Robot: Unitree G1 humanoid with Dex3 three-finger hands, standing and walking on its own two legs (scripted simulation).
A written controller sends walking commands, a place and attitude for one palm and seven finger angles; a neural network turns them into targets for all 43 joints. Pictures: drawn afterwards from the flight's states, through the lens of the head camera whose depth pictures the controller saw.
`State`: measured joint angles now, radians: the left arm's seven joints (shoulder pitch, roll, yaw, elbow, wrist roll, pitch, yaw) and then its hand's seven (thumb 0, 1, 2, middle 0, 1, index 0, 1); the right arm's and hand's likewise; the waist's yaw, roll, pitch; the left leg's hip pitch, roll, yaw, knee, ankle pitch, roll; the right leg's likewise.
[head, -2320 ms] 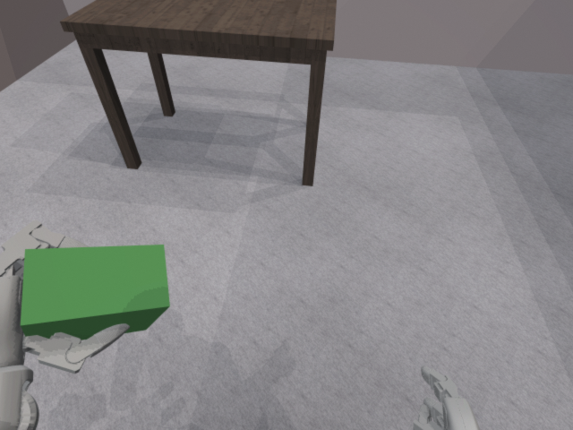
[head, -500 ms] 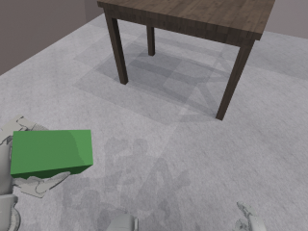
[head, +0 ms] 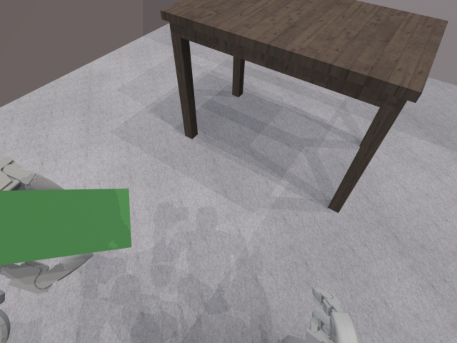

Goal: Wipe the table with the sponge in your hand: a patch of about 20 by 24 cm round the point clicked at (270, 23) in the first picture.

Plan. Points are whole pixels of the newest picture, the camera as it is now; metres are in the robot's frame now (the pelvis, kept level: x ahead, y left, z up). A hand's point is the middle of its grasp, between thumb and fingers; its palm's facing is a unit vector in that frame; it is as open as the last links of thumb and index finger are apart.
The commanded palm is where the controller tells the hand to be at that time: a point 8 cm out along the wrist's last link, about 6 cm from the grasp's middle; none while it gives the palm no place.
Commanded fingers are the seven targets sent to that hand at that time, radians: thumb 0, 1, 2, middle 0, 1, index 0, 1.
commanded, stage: walk to a spot facing it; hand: left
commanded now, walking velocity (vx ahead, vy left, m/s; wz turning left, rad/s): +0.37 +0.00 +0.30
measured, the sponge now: (82, 225) +0.22 +0.20 +0.18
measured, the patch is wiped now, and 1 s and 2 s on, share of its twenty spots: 0.00 0.00 0.00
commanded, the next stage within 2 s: turn to face it in 1.50 s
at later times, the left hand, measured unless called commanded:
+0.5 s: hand (70, 165) +0.31 +0.26 +0.17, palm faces +0.57 -0.72 -0.41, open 10.3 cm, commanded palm +0.25 +0.29 +0.18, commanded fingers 0.00 0.10 1.30 -1.20 -1.60 -1.20 -1.60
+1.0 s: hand (104, 132) +0.40 +0.24 +0.16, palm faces +0.67 -0.62 -0.40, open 10.3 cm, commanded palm +0.32 +0.27 +0.18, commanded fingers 0.00 0.10 1.30 -1.20 -1.60 -1.20 -1.60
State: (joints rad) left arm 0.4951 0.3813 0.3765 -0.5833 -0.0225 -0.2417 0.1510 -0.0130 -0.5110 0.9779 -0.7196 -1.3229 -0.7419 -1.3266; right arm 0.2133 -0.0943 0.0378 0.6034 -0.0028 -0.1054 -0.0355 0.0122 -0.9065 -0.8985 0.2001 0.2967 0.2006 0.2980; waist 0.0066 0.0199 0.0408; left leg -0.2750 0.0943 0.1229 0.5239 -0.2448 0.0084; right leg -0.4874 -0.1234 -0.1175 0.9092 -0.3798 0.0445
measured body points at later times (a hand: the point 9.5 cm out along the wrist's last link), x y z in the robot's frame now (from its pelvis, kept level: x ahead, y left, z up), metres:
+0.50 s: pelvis +0.14 -0.02 -0.02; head +0.18 +0.01 +0.43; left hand +0.28 +0.29 +0.19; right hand +0.36 -0.26 -0.09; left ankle +0.19 +0.09 -0.74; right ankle +0.09 -0.15 -0.72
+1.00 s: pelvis +0.27 -0.05 -0.01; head +0.30 -0.07 +0.44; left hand +0.36 +0.27 +0.18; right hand +0.51 -0.22 -0.12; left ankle +0.21 +0.06 -0.64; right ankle +0.33 -0.14 -0.74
